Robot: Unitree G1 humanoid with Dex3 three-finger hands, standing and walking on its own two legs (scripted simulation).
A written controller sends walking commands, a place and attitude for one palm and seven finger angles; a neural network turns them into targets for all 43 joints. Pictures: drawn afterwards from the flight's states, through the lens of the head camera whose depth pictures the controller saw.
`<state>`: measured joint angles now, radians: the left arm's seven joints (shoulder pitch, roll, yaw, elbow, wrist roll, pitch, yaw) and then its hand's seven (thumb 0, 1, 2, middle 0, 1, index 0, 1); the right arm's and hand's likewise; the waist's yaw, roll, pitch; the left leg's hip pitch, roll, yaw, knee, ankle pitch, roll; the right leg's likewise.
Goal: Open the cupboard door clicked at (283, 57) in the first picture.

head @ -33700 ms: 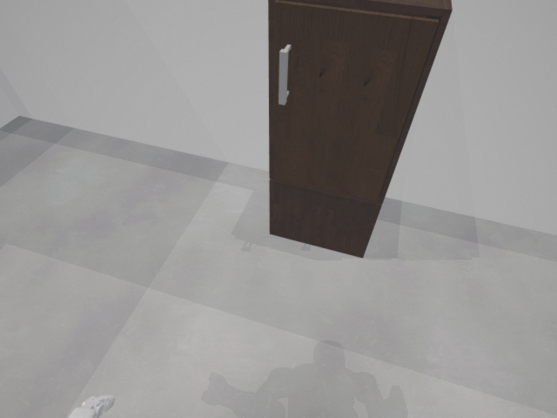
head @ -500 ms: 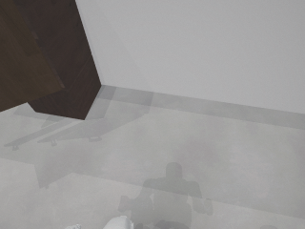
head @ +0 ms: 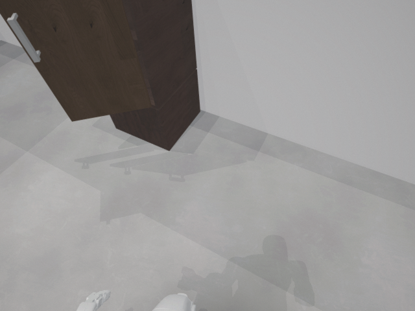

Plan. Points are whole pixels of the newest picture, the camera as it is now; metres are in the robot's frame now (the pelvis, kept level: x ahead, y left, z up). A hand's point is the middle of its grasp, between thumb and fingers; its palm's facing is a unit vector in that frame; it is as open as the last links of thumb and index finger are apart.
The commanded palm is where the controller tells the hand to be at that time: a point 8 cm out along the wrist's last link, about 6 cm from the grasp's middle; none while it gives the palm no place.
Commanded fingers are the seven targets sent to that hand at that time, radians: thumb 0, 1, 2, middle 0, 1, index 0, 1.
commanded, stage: turn to face it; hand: left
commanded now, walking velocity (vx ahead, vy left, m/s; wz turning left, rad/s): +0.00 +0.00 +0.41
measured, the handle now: (26, 38) +0.91 +0.68 +0.04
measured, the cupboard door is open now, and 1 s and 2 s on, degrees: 41 41 41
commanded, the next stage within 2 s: take the last steps up to it in 0.28 s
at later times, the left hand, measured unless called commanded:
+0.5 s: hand out of the picture +0.04 +0.23 -0.16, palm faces +0.22 -0.95 -0.23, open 7.4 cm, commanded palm none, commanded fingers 0.00 0.90 0.90 -0.20 -0.30 -0.20 -0.30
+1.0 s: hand out of the picture +0.03 +0.30 -0.18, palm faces +0.34 -0.92 -0.20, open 7.4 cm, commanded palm none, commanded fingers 0.00 0.90 0.90 -0.20 -0.30 -0.20 -0.30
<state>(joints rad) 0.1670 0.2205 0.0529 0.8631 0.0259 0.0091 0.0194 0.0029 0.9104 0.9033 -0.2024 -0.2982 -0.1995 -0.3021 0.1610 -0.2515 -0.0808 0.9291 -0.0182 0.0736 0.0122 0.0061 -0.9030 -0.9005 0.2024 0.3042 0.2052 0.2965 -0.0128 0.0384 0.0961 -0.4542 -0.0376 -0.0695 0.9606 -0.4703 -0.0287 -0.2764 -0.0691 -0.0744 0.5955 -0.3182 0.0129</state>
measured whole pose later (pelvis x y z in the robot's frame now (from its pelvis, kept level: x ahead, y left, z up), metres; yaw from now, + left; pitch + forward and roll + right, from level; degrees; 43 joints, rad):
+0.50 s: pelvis +0.02 +0.01 +0.01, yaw +11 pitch +1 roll -1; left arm 0.20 0.23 0.06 0.96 0.02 0.04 0.00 0.01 0.91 0.90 -0.20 -0.30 -0.20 -0.30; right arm 0.17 -0.18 -0.03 0.96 -0.03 0.02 -0.01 0.00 -0.90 -0.90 0.20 0.30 0.21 0.30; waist 0.01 0.00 0.08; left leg -0.25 0.00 -0.03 0.51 -0.27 0.01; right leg -0.32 -0.06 -0.06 0.75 -0.46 0.05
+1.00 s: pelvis +0.12 +0.12 +0.00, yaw +16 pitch +0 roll +1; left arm 0.32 0.22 0.07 1.07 0.03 0.01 -0.01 0.01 0.91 0.90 -0.20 -0.30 -0.20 -0.30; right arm 0.19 -0.18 -0.04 0.96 -0.03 -0.04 0.00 0.00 -0.91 -0.90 0.20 0.30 0.20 0.30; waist 0.03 -0.06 0.07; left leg -0.33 0.01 0.12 0.59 -0.26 0.04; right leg -0.39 -0.14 -0.06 1.16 -0.48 0.02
